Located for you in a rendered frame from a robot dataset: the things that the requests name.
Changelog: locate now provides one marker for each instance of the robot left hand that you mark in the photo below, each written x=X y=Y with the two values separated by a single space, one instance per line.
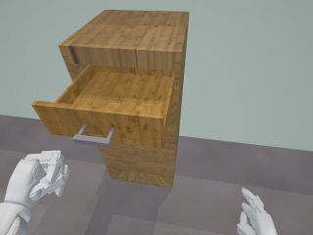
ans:
x=48 y=168

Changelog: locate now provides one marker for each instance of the left robot forearm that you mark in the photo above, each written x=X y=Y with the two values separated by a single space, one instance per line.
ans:
x=14 y=218

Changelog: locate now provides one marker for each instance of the drawer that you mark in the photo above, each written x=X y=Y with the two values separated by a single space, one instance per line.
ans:
x=135 y=102

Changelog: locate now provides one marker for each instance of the robot right hand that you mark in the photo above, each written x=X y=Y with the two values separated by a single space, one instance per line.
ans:
x=259 y=219

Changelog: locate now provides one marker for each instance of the cabinet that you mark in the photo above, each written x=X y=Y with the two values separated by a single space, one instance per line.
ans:
x=137 y=39

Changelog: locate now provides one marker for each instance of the handle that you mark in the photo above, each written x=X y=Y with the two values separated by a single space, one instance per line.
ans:
x=79 y=138

